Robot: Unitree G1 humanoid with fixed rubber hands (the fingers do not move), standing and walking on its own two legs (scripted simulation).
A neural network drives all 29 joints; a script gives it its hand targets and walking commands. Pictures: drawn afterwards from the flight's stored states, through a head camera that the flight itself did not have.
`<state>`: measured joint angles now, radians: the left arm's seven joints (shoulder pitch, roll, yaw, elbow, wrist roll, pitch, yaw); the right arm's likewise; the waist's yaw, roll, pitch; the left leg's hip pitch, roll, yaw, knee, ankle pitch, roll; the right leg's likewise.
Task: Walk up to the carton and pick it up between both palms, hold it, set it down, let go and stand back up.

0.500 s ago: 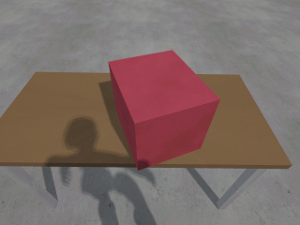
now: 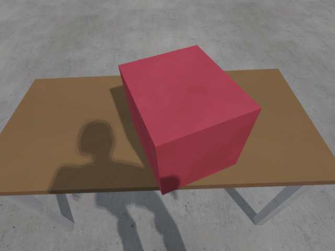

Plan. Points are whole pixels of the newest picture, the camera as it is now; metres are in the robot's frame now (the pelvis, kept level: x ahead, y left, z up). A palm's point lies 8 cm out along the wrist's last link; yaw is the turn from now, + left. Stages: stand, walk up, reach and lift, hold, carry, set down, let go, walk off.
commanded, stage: walk up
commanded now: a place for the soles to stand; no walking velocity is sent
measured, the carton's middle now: (180, 117) +0.49 -0.03 +0.01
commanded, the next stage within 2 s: stand in 0.50 s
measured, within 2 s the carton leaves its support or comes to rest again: neither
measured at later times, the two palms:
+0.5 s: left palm out of the picture +0.10 +0.29 -0.10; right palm out of the picture +0.09 -0.29 -0.10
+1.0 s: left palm (87, 238) +0.18 +0.21 -0.07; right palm (288, 248) +0.16 -0.27 -0.10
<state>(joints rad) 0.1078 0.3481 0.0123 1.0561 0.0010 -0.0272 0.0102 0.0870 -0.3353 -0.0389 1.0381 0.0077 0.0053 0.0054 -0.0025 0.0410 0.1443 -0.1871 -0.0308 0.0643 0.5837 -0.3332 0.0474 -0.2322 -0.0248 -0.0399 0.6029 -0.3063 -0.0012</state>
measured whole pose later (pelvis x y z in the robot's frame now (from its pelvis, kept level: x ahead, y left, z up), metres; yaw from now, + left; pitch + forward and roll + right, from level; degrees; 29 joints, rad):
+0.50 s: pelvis +0.00 +0.00 +0.02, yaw +0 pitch -3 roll +0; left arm 0.03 0.33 0.00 1.13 0.00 -0.02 0.00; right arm 0.05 -0.33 -0.03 1.13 0.00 -0.01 0.00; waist 0.00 -0.01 0.08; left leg -0.07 -0.04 0.06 0.32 -0.19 0.05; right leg -0.12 -0.03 -0.04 0.35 -0.17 0.01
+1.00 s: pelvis -0.02 -0.02 -0.01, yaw +0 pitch -3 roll -2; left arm 0.00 0.19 0.03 0.43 0.05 0.49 0.04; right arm -0.08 -0.26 -0.11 0.93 -0.02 -0.06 0.13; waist -0.01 0.05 0.15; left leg -0.28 0.05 0.04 0.69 -0.35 0.01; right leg -0.28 0.04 -0.07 0.60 -0.27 -0.04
